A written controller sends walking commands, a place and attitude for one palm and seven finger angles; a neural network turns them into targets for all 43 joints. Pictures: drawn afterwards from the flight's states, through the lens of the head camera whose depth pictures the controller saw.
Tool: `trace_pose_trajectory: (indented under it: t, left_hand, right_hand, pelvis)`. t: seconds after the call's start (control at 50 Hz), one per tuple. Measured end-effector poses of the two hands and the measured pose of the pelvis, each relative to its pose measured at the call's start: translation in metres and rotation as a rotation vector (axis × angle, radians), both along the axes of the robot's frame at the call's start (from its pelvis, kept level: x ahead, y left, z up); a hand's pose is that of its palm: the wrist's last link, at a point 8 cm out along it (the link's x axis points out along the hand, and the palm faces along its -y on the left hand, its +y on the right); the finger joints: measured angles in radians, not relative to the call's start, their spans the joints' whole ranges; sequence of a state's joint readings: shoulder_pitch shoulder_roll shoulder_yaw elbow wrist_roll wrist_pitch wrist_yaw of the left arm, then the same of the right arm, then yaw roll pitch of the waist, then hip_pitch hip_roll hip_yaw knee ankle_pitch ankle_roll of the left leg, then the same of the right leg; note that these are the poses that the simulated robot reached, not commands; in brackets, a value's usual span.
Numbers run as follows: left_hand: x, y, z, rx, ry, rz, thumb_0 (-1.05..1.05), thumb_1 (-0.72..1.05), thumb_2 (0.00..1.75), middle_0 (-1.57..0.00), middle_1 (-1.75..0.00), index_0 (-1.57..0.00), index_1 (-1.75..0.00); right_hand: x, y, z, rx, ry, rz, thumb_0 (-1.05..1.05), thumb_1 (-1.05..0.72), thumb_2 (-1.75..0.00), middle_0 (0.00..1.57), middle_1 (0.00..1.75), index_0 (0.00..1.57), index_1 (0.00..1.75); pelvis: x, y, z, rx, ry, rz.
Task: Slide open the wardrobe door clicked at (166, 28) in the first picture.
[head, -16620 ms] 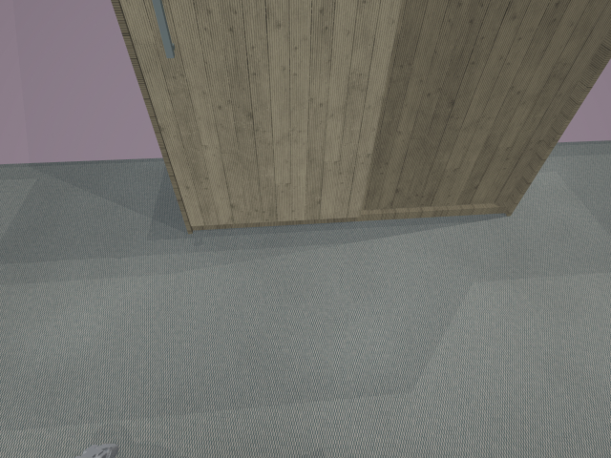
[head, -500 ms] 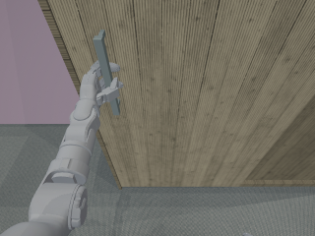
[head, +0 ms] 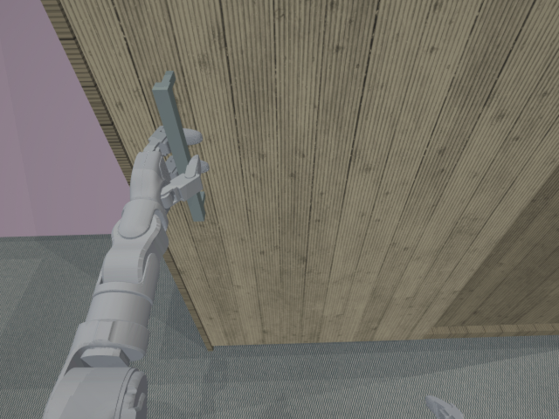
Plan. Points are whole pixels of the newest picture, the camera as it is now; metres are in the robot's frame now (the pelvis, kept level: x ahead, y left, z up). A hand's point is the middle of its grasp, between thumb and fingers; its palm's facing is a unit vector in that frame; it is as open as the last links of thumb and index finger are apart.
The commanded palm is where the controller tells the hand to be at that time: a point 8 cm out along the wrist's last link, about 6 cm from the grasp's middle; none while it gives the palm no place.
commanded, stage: tug the door sideways, standing still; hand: left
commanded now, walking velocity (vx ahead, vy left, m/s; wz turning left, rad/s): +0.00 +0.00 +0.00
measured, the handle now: (186, 155) +0.47 +0.15 +0.15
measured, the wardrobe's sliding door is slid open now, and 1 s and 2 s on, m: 0.00 0.05 0.18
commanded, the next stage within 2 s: step sideways, sliding the door along in 0.66 s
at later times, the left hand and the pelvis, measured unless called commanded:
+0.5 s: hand (199, 176) +0.41 +0.12 +0.15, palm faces +0.09 -1.00 -0.02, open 5.6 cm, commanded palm +0.39 +0.13 +0.15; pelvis +0.00 +0.00 +0.00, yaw +5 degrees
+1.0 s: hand (230, 179) +0.41 +0.08 +0.15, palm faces +0.01 -0.99 -0.11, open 5.8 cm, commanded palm +0.40 +0.12 +0.15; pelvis -0.03 -0.01 -0.02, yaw +1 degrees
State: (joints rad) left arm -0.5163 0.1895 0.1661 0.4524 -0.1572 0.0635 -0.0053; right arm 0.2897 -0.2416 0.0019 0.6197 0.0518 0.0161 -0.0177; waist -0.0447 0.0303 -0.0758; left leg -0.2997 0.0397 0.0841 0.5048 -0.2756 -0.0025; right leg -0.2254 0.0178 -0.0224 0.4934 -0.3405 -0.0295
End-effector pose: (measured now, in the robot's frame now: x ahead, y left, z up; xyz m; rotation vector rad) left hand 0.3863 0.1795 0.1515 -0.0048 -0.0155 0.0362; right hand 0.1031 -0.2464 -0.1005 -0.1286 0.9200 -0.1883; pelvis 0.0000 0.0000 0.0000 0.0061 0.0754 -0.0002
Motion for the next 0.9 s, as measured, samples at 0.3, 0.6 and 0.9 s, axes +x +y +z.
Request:
trace_pose_trajectory:
  t: [0.3,0.6,0.9]
  left_hand:
    - [0.001,-0.001,0.002,0.006,0.037,0.022,0.01,0.76,0.83,-0.34,-1.38,-0.35,-1.37]
    - [0.000,-0.012,0.003,0.030,0.038,0.056,0.01,0.78,0.82,-0.33,-1.38,-0.31,-1.40]
    - [0.005,-0.039,0.001,0.107,-0.020,-0.032,-0.02,0.74,0.81,-0.38,-1.37,-0.31,-1.40]
  right_hand:
    - [0.048,0.006,0.001,-0.033,0.007,0.086,0.01,-0.90,-0.90,0.20,0.30,0.20,0.30]
    - [0.019,0.019,-0.014,0.007,0.052,0.139,0.01,-0.90,-0.90,0.20,0.30,0.20,0.30]
    - [-0.036,0.005,-0.024,-0.033,0.100,0.021,0.01,-0.90,-0.90,0.20,0.30,0.20,0.30]
  pelvis:
    - [0.015,-0.001,0.001,-0.003,-0.003,0.050]
    - [-0.008,-0.004,-0.003,-0.004,-0.002,0.089]
    - [-0.029,-0.002,-0.008,0.000,-0.029,0.034]
